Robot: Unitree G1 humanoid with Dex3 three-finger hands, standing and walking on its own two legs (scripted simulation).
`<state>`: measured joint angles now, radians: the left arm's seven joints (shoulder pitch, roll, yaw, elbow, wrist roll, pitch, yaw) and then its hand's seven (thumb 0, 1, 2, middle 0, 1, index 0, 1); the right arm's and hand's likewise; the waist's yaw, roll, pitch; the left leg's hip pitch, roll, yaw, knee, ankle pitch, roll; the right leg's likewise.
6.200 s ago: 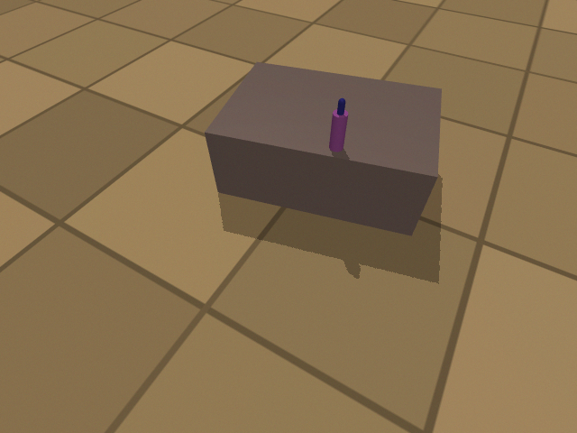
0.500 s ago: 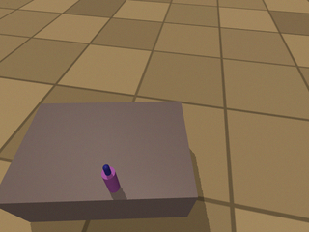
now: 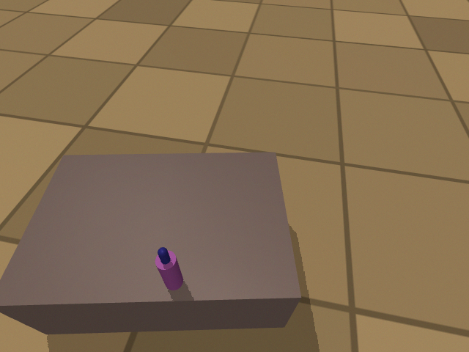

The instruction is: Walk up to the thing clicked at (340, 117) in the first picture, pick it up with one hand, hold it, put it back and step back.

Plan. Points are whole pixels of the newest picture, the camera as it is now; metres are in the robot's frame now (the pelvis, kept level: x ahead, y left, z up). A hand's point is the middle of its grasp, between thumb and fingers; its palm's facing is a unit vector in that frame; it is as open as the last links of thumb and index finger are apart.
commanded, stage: stand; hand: left
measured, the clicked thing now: (168, 267) +0.39 +0.20 -0.31
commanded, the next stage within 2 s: go down in 0.46 s
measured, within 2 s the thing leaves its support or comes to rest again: neither
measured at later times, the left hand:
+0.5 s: hand out of the picture +0.07 +0.26 -0.16, palm faces -0.04 -0.94 -0.34, open 7.4 cm
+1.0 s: hand out of the picture +0.16 +0.27 -0.15, palm faces +0.04 -0.94 -0.34, open 15.0 cm
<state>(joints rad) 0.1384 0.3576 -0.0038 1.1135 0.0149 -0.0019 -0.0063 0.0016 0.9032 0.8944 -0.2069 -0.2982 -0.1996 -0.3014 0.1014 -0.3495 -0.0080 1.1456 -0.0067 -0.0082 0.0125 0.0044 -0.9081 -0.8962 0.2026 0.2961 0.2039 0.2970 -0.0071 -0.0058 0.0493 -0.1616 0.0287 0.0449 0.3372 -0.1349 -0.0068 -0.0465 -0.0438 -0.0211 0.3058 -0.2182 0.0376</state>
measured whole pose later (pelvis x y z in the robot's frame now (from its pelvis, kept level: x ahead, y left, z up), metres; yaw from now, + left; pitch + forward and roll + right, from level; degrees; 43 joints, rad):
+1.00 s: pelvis +0.00 +0.00 -0.02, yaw +0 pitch +5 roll -1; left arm 0.06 0.37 0.19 0.83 0.06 0.23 -0.07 0.00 -0.03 0.17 -0.05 -0.03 -0.05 -0.03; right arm 0.26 -0.25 -0.01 0.70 0.04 -0.07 -0.05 0.01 -0.95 -0.91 0.20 0.30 0.20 0.30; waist -0.04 0.00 -0.02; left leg -0.43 0.04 0.04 0.57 -0.24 -0.01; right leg -0.31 -0.04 -0.02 0.54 -0.33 0.03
